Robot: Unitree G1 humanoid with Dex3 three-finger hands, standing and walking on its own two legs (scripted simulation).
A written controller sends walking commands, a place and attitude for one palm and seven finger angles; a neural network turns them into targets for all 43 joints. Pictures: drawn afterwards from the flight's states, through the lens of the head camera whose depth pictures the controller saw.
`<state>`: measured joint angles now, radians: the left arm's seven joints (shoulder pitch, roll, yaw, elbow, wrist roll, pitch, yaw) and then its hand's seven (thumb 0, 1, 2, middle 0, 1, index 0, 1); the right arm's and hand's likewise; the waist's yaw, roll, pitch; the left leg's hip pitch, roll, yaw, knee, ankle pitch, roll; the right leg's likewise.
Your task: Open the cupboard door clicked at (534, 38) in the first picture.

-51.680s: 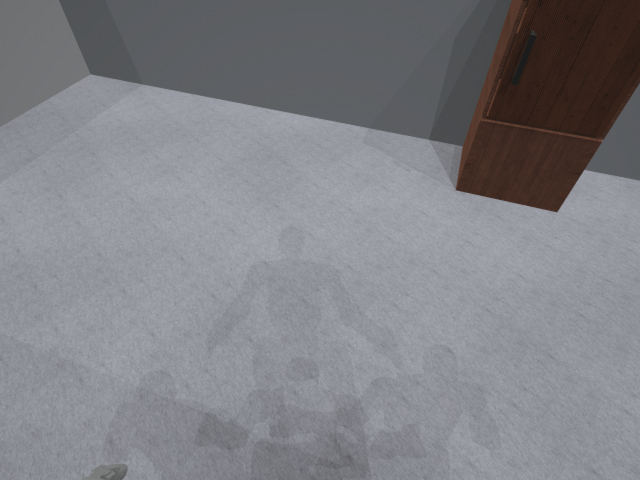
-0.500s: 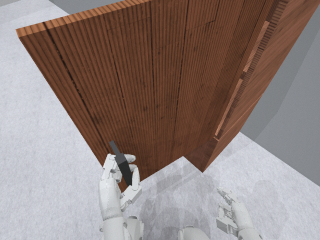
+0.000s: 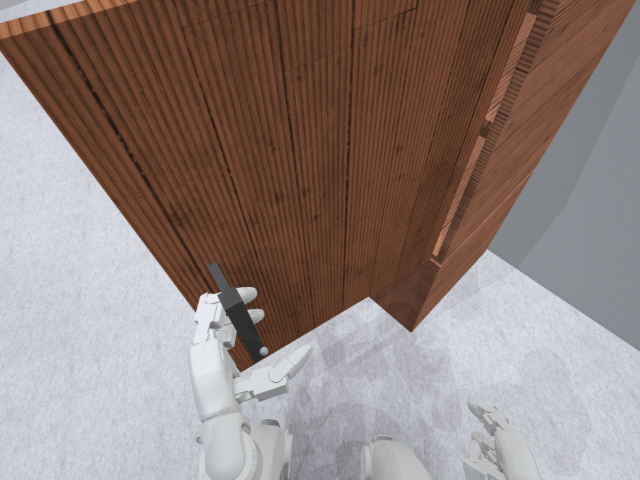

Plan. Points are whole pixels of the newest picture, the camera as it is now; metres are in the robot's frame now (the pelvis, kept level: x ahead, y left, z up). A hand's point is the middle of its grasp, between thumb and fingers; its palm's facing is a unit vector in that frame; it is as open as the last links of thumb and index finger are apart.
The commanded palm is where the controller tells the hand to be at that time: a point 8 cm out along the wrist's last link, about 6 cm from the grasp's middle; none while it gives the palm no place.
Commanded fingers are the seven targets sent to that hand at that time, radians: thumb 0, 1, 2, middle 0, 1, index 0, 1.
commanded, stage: open thumb and fingers to let go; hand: left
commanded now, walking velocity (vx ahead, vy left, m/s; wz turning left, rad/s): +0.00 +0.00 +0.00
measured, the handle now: (239, 316) +0.31 +0.11 +0.03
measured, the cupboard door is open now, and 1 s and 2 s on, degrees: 77 78 78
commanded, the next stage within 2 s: slide the hand sideways off the handle in 0.40 s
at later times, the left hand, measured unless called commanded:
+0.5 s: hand (259, 347) +0.27 +0.08 +0.03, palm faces +0.22 -0.98 +0.00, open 14.7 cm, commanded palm +0.22 +0.12 +0.02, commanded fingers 0.00 -0.50 0.30 -0.15 -0.30 -0.15 -0.30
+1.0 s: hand (245, 392) +0.22 +0.09 +0.03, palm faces -0.15 -0.99 +0.02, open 16.1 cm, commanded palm +0.20 +0.15 +0.02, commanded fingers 0.00 -0.50 0.30 -0.15 -0.30 -0.15 -0.30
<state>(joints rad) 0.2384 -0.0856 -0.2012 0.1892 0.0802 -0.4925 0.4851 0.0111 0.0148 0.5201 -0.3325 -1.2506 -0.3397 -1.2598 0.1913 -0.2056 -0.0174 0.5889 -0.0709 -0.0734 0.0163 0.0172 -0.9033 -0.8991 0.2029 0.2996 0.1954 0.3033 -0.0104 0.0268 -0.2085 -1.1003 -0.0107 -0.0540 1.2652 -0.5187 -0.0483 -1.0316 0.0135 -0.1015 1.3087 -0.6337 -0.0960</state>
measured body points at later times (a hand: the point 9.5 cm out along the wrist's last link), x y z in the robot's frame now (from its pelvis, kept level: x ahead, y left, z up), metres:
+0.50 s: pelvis +0.00 +0.03 +0.00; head +0.07 +0.03 +0.45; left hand +0.25 +0.13 +0.03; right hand +0.19 -0.17 -0.09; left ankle +0.05 +0.15 -0.62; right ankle +0.00 -0.06 -0.62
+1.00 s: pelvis +0.00 +0.05 -0.01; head +0.08 +0.05 +0.43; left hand +0.22 +0.15 +0.03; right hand +0.18 -0.17 -0.10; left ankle +0.05 +0.15 -0.62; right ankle +0.00 -0.06 -0.62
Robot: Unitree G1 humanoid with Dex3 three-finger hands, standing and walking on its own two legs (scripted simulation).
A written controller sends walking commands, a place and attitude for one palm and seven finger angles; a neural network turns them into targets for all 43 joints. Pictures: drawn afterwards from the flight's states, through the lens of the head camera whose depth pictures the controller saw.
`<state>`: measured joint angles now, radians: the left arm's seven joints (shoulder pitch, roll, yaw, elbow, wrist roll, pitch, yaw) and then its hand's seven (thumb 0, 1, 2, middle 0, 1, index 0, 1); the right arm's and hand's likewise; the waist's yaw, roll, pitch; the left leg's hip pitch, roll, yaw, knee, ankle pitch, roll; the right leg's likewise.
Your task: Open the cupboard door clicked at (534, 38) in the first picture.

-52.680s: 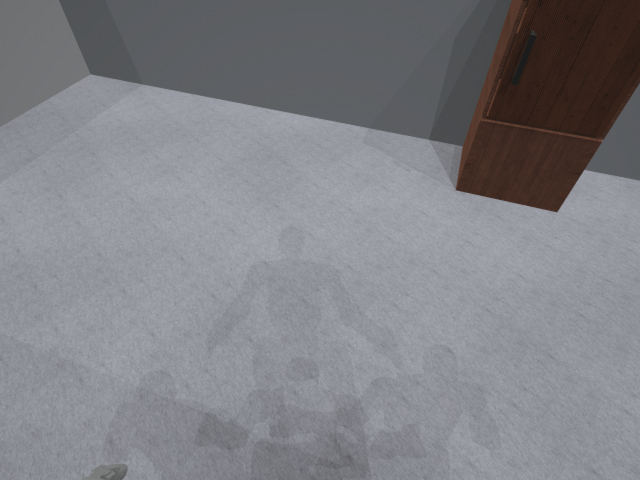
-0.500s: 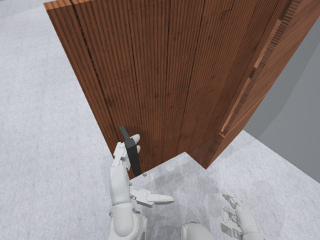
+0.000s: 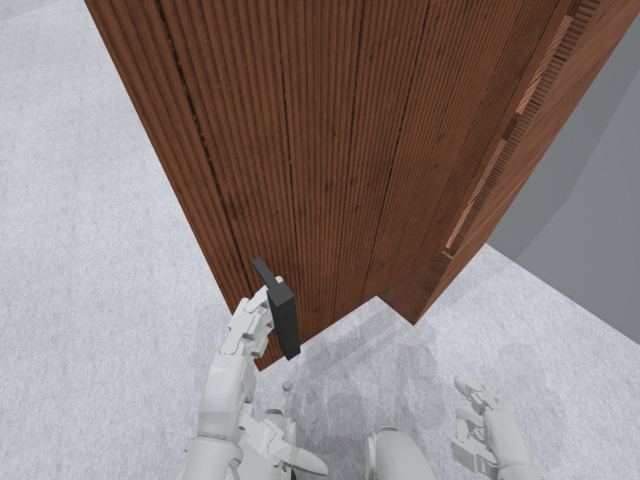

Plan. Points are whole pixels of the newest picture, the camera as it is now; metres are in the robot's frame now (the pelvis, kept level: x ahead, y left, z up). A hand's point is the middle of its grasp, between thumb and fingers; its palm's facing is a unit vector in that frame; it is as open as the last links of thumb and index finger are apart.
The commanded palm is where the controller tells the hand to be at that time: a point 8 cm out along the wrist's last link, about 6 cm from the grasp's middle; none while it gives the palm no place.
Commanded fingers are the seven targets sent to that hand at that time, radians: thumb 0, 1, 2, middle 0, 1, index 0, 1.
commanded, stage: slide the hand sideways off the handle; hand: left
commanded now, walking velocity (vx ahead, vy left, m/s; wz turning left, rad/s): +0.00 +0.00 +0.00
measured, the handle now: (277, 313) +0.30 +0.07 +0.04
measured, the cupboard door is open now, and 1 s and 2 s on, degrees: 78 78 78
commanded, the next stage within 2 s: draw the hand back to the body in 0.70 s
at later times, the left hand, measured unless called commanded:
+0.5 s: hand (249, 412) +0.20 +0.09 +0.04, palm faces -0.08 -1.00 -0.02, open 16.1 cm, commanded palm +0.17 +0.16 +0.04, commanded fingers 0.00 -0.50 0.30 -0.15 -0.30 -0.15 -0.30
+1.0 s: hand (184, 416) +0.19 +0.14 +0.08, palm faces -0.05 -1.00 -0.05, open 16.3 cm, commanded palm +0.15 +0.20 +0.09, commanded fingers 0.00 -0.50 0.30 -0.15 -0.30 -0.15 -0.30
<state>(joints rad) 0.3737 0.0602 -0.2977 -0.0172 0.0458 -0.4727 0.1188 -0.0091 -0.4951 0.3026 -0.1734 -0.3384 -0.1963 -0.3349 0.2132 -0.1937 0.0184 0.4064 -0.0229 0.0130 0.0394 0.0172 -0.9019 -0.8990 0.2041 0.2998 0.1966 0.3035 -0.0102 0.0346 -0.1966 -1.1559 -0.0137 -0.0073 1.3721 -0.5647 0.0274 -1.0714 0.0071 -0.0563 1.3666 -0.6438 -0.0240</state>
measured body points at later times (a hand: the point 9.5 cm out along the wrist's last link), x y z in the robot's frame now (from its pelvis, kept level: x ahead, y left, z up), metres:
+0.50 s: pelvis +0.00 -0.02 -0.01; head +0.08 -0.02 +0.44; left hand +0.20 +0.14 +0.04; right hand +0.21 -0.24 -0.09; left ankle +0.05 +0.10 -0.60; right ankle +0.01 -0.11 -0.60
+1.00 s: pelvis +0.00 -0.01 +0.00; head +0.06 -0.01 +0.45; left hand +0.18 +0.19 +0.08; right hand +0.20 -0.23 -0.08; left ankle +0.05 +0.10 -0.60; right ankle +0.01 -0.11 -0.60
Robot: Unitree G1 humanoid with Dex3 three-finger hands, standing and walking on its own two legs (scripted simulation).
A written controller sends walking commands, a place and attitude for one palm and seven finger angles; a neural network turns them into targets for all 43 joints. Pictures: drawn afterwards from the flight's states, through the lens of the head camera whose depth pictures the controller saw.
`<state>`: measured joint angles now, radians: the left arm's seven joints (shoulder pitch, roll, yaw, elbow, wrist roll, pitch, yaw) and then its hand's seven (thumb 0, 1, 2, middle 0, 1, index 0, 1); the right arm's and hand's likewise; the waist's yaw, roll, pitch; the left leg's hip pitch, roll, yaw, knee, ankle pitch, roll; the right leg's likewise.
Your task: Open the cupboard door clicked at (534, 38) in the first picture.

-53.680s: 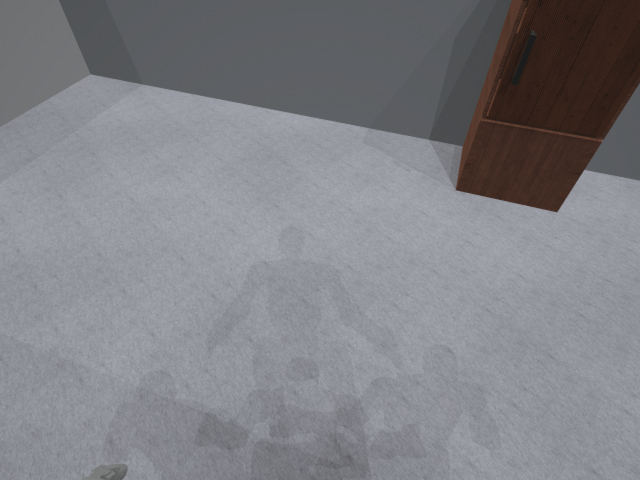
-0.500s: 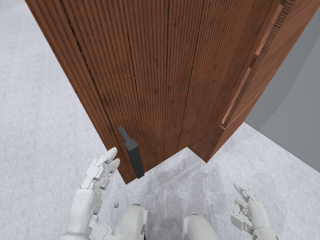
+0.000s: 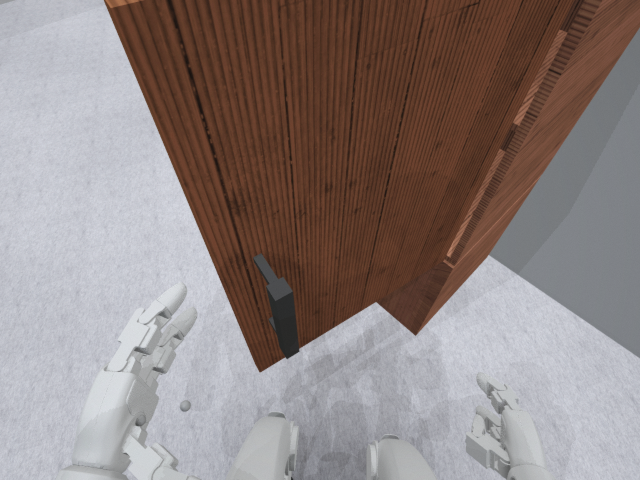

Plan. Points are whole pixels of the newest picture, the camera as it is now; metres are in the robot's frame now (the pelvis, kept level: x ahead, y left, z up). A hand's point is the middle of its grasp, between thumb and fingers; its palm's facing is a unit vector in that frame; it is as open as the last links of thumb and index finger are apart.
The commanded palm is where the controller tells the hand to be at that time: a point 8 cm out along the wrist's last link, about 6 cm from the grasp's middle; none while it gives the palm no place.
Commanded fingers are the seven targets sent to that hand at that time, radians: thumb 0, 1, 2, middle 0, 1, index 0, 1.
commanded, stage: draw the hand back to the body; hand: left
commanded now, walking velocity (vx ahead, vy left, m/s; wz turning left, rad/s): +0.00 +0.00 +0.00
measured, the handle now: (277, 310) +0.31 +0.08 +0.04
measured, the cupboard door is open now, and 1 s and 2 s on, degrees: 78 78 78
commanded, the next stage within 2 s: step back with the hand held close in 1.38 s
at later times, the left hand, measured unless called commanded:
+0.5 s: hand (61, 377) +0.19 +0.22 +0.16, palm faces +0.17 -0.93 -0.32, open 14.9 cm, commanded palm +0.16 +0.27 +0.20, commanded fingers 0.00 0.06 0.54 -0.17 -0.30 -0.17 -0.30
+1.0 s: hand out of the picture +0.24 +0.27 +0.29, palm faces +0.42 -0.80 -0.42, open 9.1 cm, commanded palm +0.19 +0.31 +0.31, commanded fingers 0.00 0.90 0.90 -0.20 -0.30 -0.20 -0.30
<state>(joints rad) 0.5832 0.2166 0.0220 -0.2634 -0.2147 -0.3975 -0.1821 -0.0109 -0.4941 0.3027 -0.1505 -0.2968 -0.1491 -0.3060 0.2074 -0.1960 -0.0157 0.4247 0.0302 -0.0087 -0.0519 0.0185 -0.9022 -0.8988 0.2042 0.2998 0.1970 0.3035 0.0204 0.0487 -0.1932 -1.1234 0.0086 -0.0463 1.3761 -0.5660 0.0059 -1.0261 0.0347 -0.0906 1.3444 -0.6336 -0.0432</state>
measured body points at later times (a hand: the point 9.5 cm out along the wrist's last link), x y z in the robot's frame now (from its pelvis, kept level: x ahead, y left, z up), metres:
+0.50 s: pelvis +0.03 +0.03 +0.09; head +0.03 +0.02 +0.54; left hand +0.17 +0.27 +0.18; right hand +0.22 -0.20 +0.03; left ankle +0.05 +0.11 -0.61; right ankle +0.01 -0.10 -0.61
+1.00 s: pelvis +0.05 +0.01 +0.13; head +0.03 +0.00 +0.58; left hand +0.21 +0.31 +0.31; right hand +0.24 -0.21 +0.05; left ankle +0.05 +0.11 -0.61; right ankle +0.01 -0.10 -0.61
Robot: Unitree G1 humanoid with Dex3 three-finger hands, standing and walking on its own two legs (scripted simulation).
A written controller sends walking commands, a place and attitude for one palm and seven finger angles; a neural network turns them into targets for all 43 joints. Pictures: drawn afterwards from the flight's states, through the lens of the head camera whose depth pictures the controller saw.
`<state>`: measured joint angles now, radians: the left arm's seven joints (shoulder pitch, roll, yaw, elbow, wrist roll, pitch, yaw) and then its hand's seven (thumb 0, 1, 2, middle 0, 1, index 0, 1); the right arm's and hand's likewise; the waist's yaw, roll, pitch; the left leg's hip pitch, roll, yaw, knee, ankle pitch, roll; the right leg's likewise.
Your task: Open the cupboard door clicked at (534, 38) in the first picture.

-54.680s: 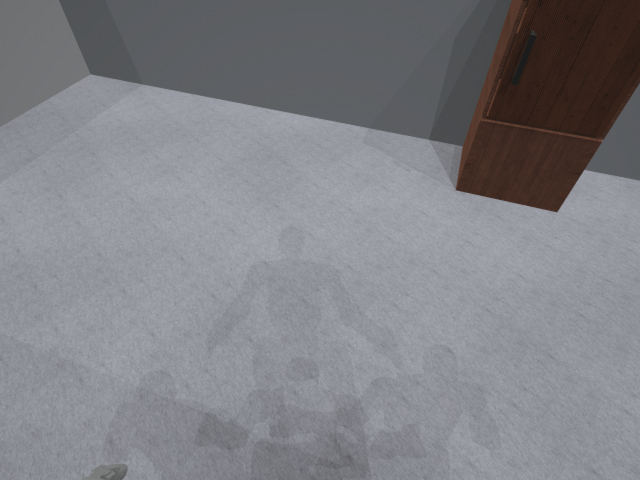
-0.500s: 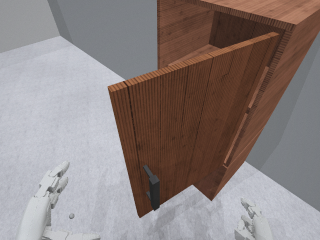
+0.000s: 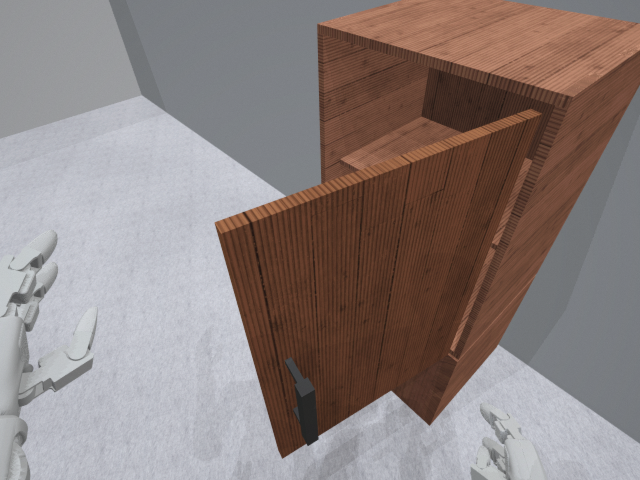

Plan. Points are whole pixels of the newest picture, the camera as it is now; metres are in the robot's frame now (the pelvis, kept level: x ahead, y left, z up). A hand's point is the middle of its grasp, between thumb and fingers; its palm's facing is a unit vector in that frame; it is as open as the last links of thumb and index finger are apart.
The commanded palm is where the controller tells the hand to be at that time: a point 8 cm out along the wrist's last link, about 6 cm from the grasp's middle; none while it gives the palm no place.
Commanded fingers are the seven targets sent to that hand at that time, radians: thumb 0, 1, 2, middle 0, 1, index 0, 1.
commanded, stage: draw the hand back to the body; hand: left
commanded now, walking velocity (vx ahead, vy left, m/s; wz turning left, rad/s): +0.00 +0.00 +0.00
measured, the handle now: (301, 403) +0.26 +0.07 -0.09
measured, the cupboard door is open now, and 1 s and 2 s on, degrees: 78 78 78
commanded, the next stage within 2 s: step back with the hand held close in 0.38 s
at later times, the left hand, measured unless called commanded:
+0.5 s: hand (93, 342) +0.19 +0.24 +0.17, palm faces +0.43 -0.81 -0.40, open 7.4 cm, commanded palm +0.14 +0.28 +0.18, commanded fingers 0.00 0.90 0.90 -0.20 -0.30 -0.20 -0.30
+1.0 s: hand (53, 369) +0.16 +0.26 +0.16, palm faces +0.34 -0.79 -0.51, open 7.4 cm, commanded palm +0.10 +0.30 +0.18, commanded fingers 0.00 0.90 0.90 -0.20 -0.30 -0.20 -0.30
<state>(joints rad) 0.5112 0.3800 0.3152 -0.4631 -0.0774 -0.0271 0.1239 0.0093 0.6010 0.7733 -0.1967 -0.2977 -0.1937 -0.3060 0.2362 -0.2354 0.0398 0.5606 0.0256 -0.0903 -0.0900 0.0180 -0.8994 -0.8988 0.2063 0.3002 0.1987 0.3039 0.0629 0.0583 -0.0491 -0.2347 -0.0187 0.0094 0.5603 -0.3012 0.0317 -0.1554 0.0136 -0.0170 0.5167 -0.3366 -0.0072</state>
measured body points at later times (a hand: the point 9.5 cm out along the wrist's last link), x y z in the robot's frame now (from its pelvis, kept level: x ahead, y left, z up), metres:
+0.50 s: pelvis +0.00 -0.02 +0.01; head -0.02 -0.04 +0.46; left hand +0.16 +0.28 +0.19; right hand +0.19 -0.24 -0.08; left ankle +0.00 +0.10 -0.73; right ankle -0.04 -0.12 -0.73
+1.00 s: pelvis -0.05 +0.01 +0.00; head -0.04 +0.01 +0.45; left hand +0.14 +0.30 +0.19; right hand +0.11 -0.25 -0.07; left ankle +0.00 +0.10 -0.73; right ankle -0.04 -0.12 -0.73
